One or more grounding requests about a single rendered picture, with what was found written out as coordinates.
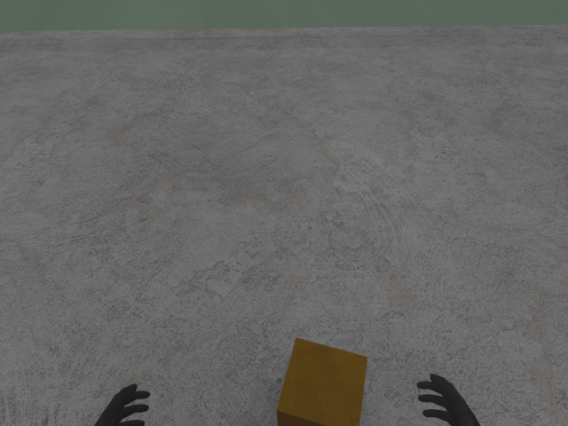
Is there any right robot hand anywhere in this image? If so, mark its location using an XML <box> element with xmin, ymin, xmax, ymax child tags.
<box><xmin>416</xmin><ymin>374</ymin><xmax>480</xmax><ymax>426</ymax></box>

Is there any left robot hand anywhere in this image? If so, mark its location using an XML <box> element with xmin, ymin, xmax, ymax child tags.
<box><xmin>94</xmin><ymin>383</ymin><xmax>150</xmax><ymax>426</ymax></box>

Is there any carton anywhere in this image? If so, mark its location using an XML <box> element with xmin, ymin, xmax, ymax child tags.
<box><xmin>277</xmin><ymin>337</ymin><xmax>367</xmax><ymax>426</ymax></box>

